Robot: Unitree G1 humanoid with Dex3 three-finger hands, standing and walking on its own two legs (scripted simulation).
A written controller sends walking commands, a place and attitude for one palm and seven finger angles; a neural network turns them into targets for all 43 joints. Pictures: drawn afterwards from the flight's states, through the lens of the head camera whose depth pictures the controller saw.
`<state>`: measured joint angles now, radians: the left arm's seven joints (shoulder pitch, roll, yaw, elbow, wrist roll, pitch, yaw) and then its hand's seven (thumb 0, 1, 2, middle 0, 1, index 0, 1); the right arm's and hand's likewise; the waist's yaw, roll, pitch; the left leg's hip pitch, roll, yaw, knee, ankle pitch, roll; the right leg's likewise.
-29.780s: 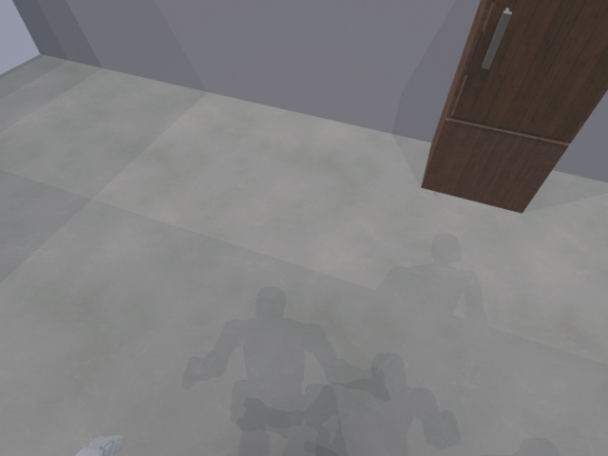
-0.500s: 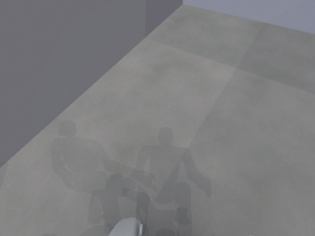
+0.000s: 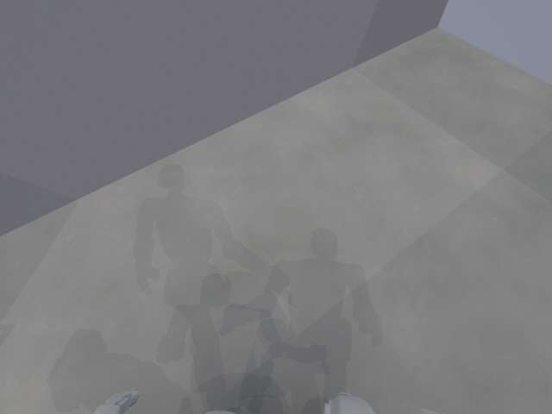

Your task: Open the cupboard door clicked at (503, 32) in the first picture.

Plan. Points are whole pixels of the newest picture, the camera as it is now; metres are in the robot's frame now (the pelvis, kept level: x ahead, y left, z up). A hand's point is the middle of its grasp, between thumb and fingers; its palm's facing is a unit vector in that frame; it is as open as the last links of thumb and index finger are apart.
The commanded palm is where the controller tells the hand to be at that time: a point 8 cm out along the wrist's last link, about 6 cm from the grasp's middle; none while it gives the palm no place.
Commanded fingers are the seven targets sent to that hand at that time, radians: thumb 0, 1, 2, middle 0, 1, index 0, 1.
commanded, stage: turn to face it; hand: left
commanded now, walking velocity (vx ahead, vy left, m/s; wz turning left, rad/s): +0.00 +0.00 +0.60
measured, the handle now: out of the picture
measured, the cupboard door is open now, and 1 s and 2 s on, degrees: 43 43 43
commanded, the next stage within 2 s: none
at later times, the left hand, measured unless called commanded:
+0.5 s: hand out of the picture +0.01 +0.18 -0.18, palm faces +0.34 -0.91 -0.22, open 7.4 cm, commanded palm none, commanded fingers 0.00 0.90 0.90 -0.20 -0.30 -0.20 -0.30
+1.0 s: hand out of the picture -0.01 +0.11 -0.15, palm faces +0.57 -0.78 -0.25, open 7.4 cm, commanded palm none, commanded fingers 0.00 0.90 0.90 -0.20 -0.30 -0.20 -0.30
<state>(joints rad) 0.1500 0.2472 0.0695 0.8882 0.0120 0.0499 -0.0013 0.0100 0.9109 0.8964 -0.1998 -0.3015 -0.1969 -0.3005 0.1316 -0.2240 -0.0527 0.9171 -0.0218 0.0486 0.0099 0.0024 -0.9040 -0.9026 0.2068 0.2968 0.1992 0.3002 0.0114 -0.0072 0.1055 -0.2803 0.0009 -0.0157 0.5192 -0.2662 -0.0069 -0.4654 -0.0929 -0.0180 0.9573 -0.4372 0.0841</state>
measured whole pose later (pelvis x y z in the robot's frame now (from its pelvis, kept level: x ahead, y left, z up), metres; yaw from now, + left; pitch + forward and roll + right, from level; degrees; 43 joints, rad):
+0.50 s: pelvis +0.01 -0.04 -0.01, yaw +19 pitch +1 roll +1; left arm 0.20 0.23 0.06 0.90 0.01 0.04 0.01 0.01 0.90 0.90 -0.20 -0.30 -0.20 -0.30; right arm 0.11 -0.23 -0.07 0.91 -0.02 0.05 0.03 0.00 -0.91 -0.90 0.20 0.30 0.19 0.30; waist 0.00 -0.06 0.12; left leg -0.33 0.01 0.08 0.63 -0.28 0.02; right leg -0.33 -0.16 -0.19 0.86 -0.53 0.05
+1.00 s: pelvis +0.05 -0.09 +0.01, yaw +36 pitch +1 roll +2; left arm 0.22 0.17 0.03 0.88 0.02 0.01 0.02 0.01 0.91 0.90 -0.20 -0.30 -0.20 -0.30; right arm 0.12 -0.25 -0.09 0.94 -0.01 0.09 0.03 0.01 -0.91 -0.90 0.20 0.30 0.19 0.30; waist -0.02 0.01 0.11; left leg -0.49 0.01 0.02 1.09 -0.41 -0.07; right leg -0.22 -0.11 -0.19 0.51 -0.30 -0.02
